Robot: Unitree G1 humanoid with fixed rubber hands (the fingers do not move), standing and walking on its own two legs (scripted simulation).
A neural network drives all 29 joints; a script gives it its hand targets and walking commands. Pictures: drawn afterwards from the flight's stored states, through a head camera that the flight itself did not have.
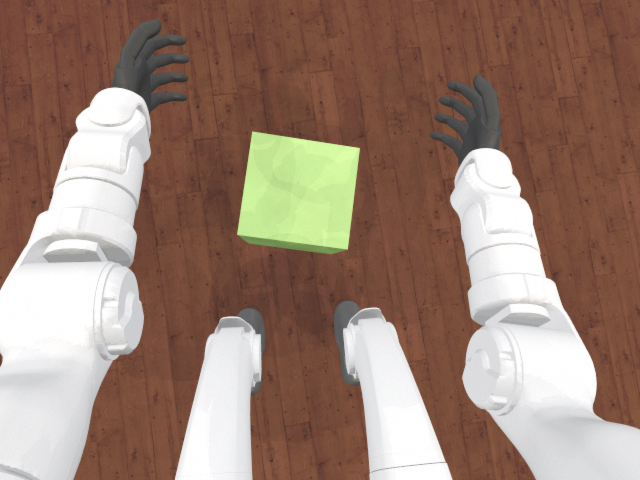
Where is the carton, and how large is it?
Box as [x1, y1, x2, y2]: [237, 132, 359, 253]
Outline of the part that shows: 252,132 237,234 247,242 256,244 325,253 333,253 347,249 359,148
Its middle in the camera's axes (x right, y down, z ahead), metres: -0.05 -0.08 +0.86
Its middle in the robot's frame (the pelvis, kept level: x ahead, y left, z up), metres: +0.48 -0.02 -0.51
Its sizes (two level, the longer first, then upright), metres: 0.210 0.200 0.250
